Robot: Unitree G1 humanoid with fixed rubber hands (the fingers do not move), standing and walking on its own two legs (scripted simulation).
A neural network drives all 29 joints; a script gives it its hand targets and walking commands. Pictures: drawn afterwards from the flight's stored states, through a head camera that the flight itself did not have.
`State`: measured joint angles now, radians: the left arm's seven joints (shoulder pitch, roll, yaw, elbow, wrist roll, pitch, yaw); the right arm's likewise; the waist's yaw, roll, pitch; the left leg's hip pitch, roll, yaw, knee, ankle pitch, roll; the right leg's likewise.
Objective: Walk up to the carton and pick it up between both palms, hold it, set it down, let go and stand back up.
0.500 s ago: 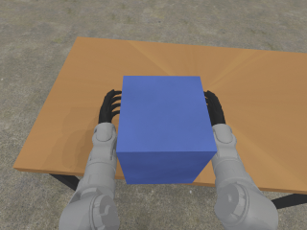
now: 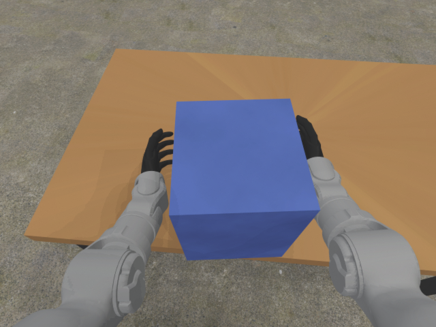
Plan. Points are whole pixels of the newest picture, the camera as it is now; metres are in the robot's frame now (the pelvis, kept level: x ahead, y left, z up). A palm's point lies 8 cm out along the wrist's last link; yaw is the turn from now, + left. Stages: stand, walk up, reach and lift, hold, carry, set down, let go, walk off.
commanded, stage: set down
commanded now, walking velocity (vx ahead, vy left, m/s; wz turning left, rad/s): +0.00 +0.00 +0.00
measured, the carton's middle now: (234, 186) +0.39 +0.05 +0.00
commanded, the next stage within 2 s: none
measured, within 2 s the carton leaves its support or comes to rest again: neither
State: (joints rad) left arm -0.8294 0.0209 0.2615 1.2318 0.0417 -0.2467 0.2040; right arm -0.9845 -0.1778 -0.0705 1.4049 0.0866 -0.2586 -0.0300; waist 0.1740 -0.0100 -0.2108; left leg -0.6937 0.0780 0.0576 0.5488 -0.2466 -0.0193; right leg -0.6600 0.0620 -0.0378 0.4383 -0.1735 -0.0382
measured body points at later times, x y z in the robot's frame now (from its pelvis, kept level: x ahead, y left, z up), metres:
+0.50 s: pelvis -0.02 -0.01 -0.01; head +0.08 -0.02 +0.43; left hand +0.40 +0.24 +0.06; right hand +0.50 -0.14 +0.07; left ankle -0.02 +0.12 -0.73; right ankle +0.00 -0.10 -0.73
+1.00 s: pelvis -0.02 -0.03 +0.01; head +0.04 -0.02 +0.45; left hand +0.40 +0.26 +0.14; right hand +0.50 -0.13 +0.16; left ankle -0.02 +0.12 -0.73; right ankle +0.00 -0.10 -0.73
